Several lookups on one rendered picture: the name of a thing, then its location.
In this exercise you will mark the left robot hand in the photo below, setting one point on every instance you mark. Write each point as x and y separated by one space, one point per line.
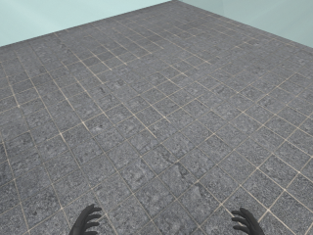
81 224

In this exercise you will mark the right robot hand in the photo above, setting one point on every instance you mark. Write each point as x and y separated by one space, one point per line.
252 226

